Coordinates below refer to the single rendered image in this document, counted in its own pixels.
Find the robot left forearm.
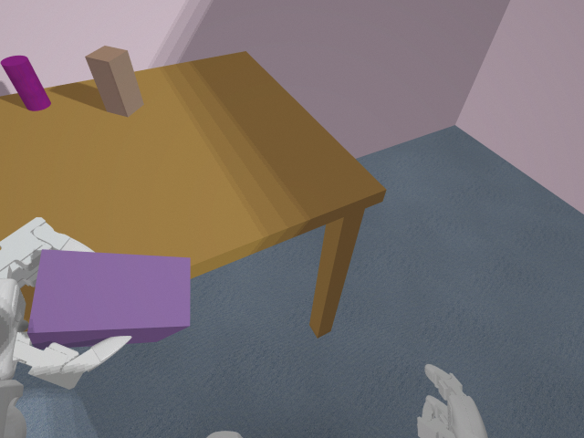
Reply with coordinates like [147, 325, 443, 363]
[0, 380, 26, 438]

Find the table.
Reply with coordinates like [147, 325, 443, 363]
[0, 51, 386, 338]

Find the left robot hand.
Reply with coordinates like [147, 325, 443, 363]
[0, 217, 132, 390]

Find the right robot hand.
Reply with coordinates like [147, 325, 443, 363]
[417, 364, 488, 438]

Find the sponge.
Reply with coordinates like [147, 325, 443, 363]
[27, 249, 191, 349]

